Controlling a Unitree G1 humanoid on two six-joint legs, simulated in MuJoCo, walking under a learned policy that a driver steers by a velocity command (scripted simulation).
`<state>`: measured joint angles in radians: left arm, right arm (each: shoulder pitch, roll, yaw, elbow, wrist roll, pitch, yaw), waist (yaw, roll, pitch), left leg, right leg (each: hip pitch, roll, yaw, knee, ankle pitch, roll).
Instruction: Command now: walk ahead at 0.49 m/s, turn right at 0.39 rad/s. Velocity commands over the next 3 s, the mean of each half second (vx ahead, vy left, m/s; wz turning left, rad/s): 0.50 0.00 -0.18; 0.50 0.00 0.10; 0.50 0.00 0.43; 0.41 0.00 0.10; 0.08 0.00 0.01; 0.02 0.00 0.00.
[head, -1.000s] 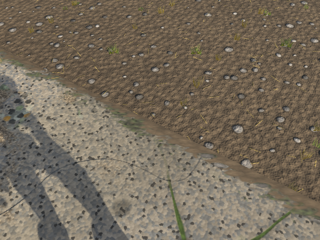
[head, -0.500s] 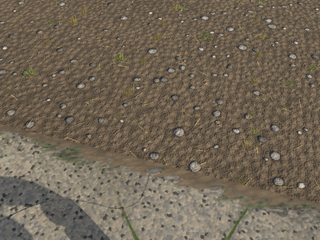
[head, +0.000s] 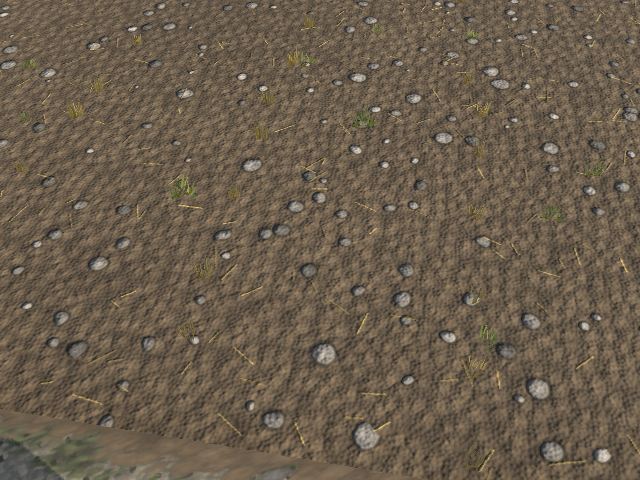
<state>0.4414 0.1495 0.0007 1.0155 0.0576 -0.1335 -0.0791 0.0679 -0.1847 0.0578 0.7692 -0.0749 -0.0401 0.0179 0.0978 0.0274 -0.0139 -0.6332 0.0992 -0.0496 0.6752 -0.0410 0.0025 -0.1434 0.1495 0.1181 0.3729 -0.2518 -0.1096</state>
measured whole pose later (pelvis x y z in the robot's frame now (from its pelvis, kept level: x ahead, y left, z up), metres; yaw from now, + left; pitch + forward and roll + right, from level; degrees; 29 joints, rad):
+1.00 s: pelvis +0.51 -0.01 -0.05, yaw +0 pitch +2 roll -3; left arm 0.58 0.09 -0.04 1.04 0.10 -0.14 0.02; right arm 0.14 -0.18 -0.01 0.84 -0.11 -0.06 0.08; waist 0.11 0.05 -0.04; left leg -0.71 0.11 -0.03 0.68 0.49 0.08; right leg -0.20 0.05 -0.16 0.77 -0.61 -0.06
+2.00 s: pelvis +1.06 +0.06 -0.19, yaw +16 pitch +4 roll +0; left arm 0.36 0.21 0.06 0.91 -0.01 -0.07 0.02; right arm 0.05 -0.21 -0.06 0.81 0.00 -0.05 0.00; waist 0.06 0.04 -0.01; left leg -0.60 0.02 -0.03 0.58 0.01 0.02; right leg -0.13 0.04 -0.02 0.33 -0.27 -0.04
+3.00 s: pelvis +1.17 +0.08 -0.20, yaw +16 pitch -1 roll +0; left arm 0.24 0.18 0.04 1.07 -0.01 -0.01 0.03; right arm 0.16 -0.20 -0.05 1.07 0.01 0.01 -0.04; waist 0.00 0.00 0.04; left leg -0.28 0.01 -0.01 0.56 -0.26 -0.01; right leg -0.17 -0.01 0.00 0.55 -0.36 0.00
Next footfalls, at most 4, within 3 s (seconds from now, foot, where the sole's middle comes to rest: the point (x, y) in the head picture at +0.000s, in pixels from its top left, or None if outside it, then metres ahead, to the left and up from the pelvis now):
0.14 left None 0.24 0.14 -0.78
0.62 right None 0.43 -0.09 -0.78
1.20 left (312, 389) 0.80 0.15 -0.97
1.60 right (386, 310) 1.06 -0.04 -0.97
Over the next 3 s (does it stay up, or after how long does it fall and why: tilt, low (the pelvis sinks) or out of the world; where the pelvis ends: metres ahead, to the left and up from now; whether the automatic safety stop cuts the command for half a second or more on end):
stays up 1.17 0.08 -0.20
